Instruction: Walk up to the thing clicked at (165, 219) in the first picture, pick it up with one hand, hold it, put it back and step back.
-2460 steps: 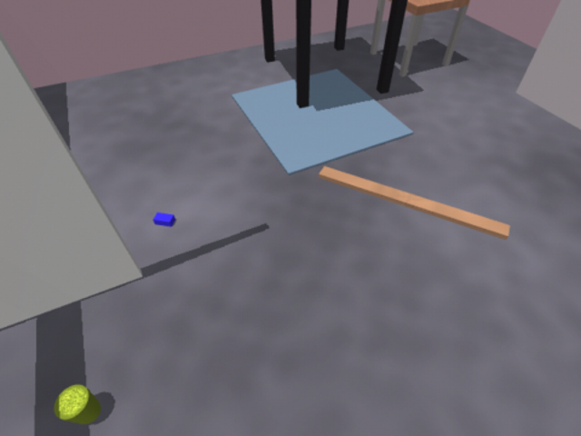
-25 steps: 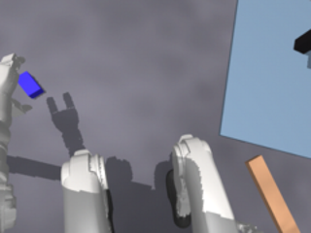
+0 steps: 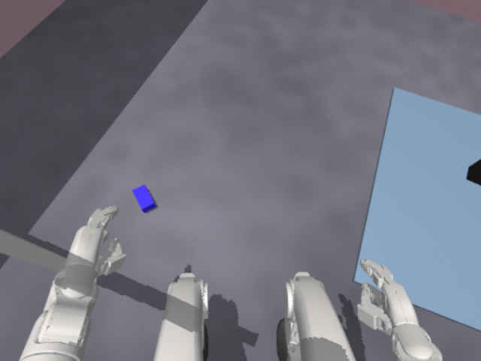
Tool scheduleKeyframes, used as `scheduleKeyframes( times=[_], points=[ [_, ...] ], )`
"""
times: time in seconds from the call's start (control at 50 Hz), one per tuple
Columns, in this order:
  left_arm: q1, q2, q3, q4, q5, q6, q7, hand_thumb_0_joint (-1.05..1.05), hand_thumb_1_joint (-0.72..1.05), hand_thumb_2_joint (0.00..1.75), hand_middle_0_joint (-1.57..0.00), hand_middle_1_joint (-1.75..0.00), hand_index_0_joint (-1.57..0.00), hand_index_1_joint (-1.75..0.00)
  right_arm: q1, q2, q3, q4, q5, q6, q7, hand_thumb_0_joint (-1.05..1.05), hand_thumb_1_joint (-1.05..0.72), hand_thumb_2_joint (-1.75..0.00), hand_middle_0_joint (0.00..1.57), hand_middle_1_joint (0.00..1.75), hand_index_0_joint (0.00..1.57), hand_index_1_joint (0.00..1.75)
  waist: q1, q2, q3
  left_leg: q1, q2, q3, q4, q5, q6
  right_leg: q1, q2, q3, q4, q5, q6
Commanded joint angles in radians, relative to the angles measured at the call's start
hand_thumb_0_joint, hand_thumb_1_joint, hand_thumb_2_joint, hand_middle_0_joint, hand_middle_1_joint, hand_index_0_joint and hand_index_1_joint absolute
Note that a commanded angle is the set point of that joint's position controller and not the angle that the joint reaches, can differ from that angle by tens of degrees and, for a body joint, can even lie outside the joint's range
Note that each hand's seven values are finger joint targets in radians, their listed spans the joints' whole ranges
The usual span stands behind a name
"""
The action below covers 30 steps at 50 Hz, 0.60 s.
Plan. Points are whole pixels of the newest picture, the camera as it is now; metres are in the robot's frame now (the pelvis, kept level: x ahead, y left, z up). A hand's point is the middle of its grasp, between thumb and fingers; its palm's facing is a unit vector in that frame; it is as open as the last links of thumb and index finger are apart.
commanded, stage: home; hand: left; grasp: from above
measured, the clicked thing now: (144, 198) +0.60 +0.33 -0.53
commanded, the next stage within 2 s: none
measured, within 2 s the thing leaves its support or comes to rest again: neither
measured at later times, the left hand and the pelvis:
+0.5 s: hand (83, 290) +0.23 +0.19 +0.10, palm faces +0.10 -0.97 -0.21, open 7.4 cm; pelvis +0.06 +0.00 +0.15, yaw +2 degrees
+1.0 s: hand (70, 311) +0.21 +0.19 +0.12, palm faces +0.11 -0.97 -0.20, open 7.4 cm; pelvis +0.06 +0.00 +0.16, yaw +3 degrees
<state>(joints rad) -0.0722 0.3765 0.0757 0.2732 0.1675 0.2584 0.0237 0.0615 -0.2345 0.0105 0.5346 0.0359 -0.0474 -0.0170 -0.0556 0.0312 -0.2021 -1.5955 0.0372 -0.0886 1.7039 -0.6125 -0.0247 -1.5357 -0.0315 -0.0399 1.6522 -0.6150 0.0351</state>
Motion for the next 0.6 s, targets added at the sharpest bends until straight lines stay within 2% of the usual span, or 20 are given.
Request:
scheduleKeyframes(
  times=[0.0, 0.02, 0.06, 0.12, 0.14, 0.16, 0.26, 0.32, 0.36, 0.38, 0.4, 0.44, 0.48, 0.5, 0.52, 0.58],
  points=[
    [-0.041, 0.124, 0.074, -0.264, -0.097, 0.017, 0.035, 0.0, 0.9, 0.9, -0.2, -0.3, -0.2, -0.3, 0.062, -0.148, -0.058, -0.111, 0.005, -0.059, -0.047, 0.0, -0.9, -0.9, 0.2, 0.3, 0.2, 0.3, -0.035, 0.078, -0.403, 0.496, -0.016, -0.002, -0.378, 0.033, 0.041, 0.351, 0.039, 0.001, -0.352, 0.097, -0.049],
    [-0.005, 0.102, 0.059, -0.273, -0.111, 0.032, 0.038, 0.0, 0.9, 0.9, -0.2, -0.3, -0.2, -0.3, 0.076, -0.14, -0.052, -0.114, 0.007, -0.066, -0.054, 0.0, -0.9, -0.9, 0.2, 0.3, 0.2, 0.3, -0.04, 0.07, -0.39, 0.519, -0.017, 0.008, -0.397, 0.075, 0.041, 0.398, 0.038, 0.003, -0.384, 0.13, -0.048],
    [0.05, 0.094, 0.085, -0.303, -0.145, 0.057, 0.048, 0.0, 0.9, 0.9, -0.2, -0.3, -0.2, -0.3, 0.093, -0.133, -0.046, -0.112, 0.008, -0.079, -0.071, 0.0, -0.9, -0.9, 0.2, 0.3, 0.2, 0.3, -0.03, 0.057, -0.399, 0.586, -0.017, 0.01, -0.438, 0.139, 0.04, 0.472, 0.038, 0.004, -0.433, 0.18, -0.048],
    [0.113, 0.045, 0.07, -0.342, -0.189, 0.083, 0.055, 0.0, 0.9, 0.9, -0.2, -0.3, -0.2, -0.3, 0.113, -0.12, -0.029, -0.107, 0.009, -0.105, -0.1, 0.0, -0.9, -0.9, 0.2, 0.3, 0.2, 0.3, -0.033, 0.06, -0.338, 0.657, -0.014, 0.011, -0.508, 0.192, 0.037, 0.555, 0.04, 0.004, -0.503, 0.224, -0.046],
    [0.134, 0.032, 0.072, -0.346, -0.198, 0.09, 0.055, 0.0, 0.9, 0.9, -0.2, -0.3, -0.2, -0.3, 0.123, -0.119, -0.028, -0.103, 0.008, -0.114, -0.108, 0.0, -0.9, -0.9, 0.2, 0.3, 0.2, 0.3, -0.037, 0.064, -0.324, 0.682, -0.014, 0.01, -0.536, 0.205, 0.036, 0.578, 0.038, 0.002, -0.525, 0.235, -0.045],
    [0.169, 0.03, 0.084, -0.349, -0.207, 0.097, 0.057, 0.0, 0.9, 0.9, -0.2, -0.3, -0.2, -0.3, 0.128, -0.117, -0.025, -0.103, 0.007, -0.122, -0.118, 0.0, -0.9, -0.9, 0.2, 0.3, 0.2, 0.3, -0.024, 0.069, -0.309, 0.714, -0.013, 0.006, -0.563, 0.215, 0.034, 0.597, 0.038, 0.0, -0.545, 0.241, -0.045],
    [0.309, -0.016, 0.071, -0.422, -0.234, 0.119, 0.056, 0.0, 0.9, 0.9, -0.2, -0.3, -0.2, -0.3, 0.161, -0.107, -0.017, -0.121, 0.001, -0.156, -0.153, 0.0, -0.9, -0.9, 0.2, 0.3, 0.2, 0.3, -0.014, 0.075, -0.24, 0.831, -0.019, 0.019, -0.674, 0.277, 0.031, 0.732, 0.043, -0.011, -0.659, 0.298, -0.041],
    [0.401, -0.038, 0.057, -0.47, -0.239, 0.133, 0.052, 0.0, 0.9, 0.9, -0.2, -0.3, -0.2, -0.3, 0.176, -0.099, -0.015, -0.139, -0.002, -0.171, -0.167, 0.0, -0.9, -0.9, 0.2, 0.3, 0.2, 0.3, -0.001, 0.067, -0.178, 0.879, -0.023, 0.025, -0.744, 0.276, 0.031, 0.795, 0.045, -0.019, -0.732, 0.3, -0.038],
    [0.45, -0.049, 0.045, -0.511, -0.237, 0.143, 0.048, 0.0, 0.9, 0.9, -0.2, -0.3, -0.2, -0.3, 0.188, -0.096, -0.016, -0.147, -0.005, -0.182, -0.174, 0.0, -0.9, -0.9, 0.2, 0.3, 0.2, 0.3, -0.003, 0.059, -0.16, 0.908, -0.025, 0.033, -0.774, 0.3, 0.032, 0.839, 0.049, -0.023, -0.769, 0.317, -0.039],
    [0.48, -0.053, 0.038, -0.535, -0.239, 0.147, 0.045, 0.0, 0.9, 0.9, -0.2, -0.3, -0.2, -0.3, 0.186, -0.095, -0.016, -0.152, -0.006, -0.186, -0.175, 0.0, -0.9, -0.9, 0.2, 0.3, 0.2, 0.3, 0.006, 0.062, -0.144, 0.928, -0.024, 0.034, -0.79, 0.314, 0.03, 0.852, 0.05, -0.028, -0.779, 0.326, -0.038],
    [0.499, -0.059, 0.033, -0.546, -0.236, 0.151, 0.042, 0.0, 0.9, 0.9, -0.2, -0.3, -0.2, -0.3, 0.19, -0.094, -0.018, -0.152, -0.009, -0.191, -0.178, 0.0, -0.9, -0.9, 0.2, 0.3, 0.2, 0.3, -0.003, 0.068, -0.138, 0.942, -0.025, 0.037, -0.799, 0.339, 0.029, 0.867, 0.053, -0.03, -0.79, 0.344, -0.04],
    [0.537, -0.069, 0.021, -0.555, -0.234, 0.161, 0.038, 0.0, 0.9, 0.9, -0.2, -0.3, -0.2, -0.3, 0.188, -0.093, -0.018, -0.161, -0.01, -0.199, -0.183, 0.0, -0.9, -0.9, 0.2, 0.3, 0.2, 0.3, -0.003, 0.028, -0.105, 0.954, -0.028, 0.039, -0.812, 0.351, 0.034, 0.884, 0.054, -0.035, -0.816, 0.352, -0.036],
    [0.548, -0.067, 0.026, -0.582, -0.235, 0.163, 0.031, 0.0, 0.9, 0.9, -0.2, -0.3, -0.2, -0.3, 0.179, -0.09, -0.017, -0.169, -0.012, -0.207, -0.186, 0.0, -0.9, -0.9, 0.2, 0.3, 0.2, 0.3, 0.003, 0.016, -0.051, 0.943, -0.033, 0.042, -0.832, 0.309, 0.038, 0.892, 0.052, -0.036, -0.847, 0.316, -0.033],
    [0.551, -0.067, 0.026, -0.584, -0.235, 0.164, 0.026, 0.0, 0.9, 0.9, -0.2, -0.3, -0.2, -0.3, 0.181, -0.093, -0.02, -0.165, -0.016, -0.213, -0.186, 0.0, -0.9, -0.9, 0.2, 0.3, 0.2, 0.3, 0.0, 0.009, -0.053, 0.95, -0.035, 0.046, -0.838, 0.307, 0.04, 0.905, 0.051, -0.037, -0.859, 0.311, -0.032],
    [0.556, -0.07, 0.015, -0.589, -0.234, 0.165, 0.021, 0.0, 0.9, 0.9, -0.2, -0.3, -0.2, -0.3, 0.174, -0.095, -0.02, -0.166, -0.017, -0.218, -0.186, 0.0, -0.9, -0.9, 0.2, 0.3, 0.2, 0.3, 0.002, -0.005, -0.032, 0.952, -0.033, 0.045, -0.849, 0.289, 0.041, 0.9, 0.053, -0.041, -0.864, 0.295, -0.03],
    [0.558, -0.069, 0.018, -0.601, -0.228, 0.167, 0.007, 0.0, 0.9, 0.9, -0.2, -0.3, -0.2, -0.3, 0.177, -0.103, -0.029, -0.165, -0.022, -0.233, -0.187, 0.0, -0.9, -0.9, 0.2, 0.3, 0.2, 0.3, -0.007, 0.004, -0.029, 0.98, -0.034, 0.054, -0.859, 0.309, 0.038, 0.906, 0.053, -0.044, -0.864, 0.305, -0.03]
  ],
)
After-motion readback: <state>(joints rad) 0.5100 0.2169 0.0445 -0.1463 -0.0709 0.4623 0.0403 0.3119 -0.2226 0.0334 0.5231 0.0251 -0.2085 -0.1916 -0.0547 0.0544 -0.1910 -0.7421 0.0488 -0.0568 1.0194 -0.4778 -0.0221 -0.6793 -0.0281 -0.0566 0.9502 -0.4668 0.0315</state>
